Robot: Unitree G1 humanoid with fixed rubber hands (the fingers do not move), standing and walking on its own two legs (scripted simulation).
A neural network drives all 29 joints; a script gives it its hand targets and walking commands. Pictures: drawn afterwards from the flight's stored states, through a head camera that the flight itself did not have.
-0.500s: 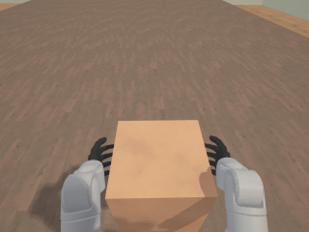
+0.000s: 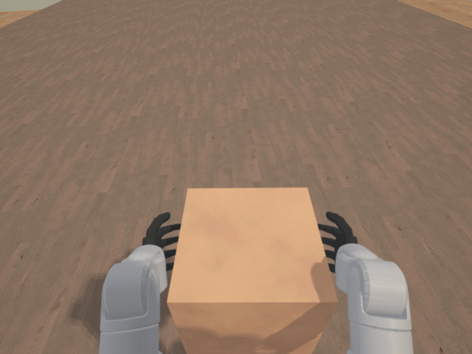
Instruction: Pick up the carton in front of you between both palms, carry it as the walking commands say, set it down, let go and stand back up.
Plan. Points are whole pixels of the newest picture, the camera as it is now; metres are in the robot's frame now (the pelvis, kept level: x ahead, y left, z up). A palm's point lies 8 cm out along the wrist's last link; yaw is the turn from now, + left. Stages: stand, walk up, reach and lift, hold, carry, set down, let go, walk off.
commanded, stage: carry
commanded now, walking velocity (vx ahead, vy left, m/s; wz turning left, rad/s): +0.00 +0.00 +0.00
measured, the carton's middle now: (248, 277) +0.28 +0.00 +0.01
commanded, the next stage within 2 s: none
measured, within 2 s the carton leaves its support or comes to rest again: neither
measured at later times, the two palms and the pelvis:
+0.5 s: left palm (136, 267) +0.26 +0.17 +0.08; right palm (326, 257) +0.26 -0.13 +0.08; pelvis +0.00 +0.02 -0.01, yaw +1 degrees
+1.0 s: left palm (129, 299) +0.22 +0.18 +0.06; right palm (326, 288) +0.22 -0.12 +0.06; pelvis -0.04 +0.02 -0.01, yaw +1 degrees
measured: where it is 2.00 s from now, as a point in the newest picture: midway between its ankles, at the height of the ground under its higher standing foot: outside the picture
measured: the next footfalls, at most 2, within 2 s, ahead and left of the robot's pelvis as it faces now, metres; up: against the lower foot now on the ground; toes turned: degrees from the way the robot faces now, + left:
none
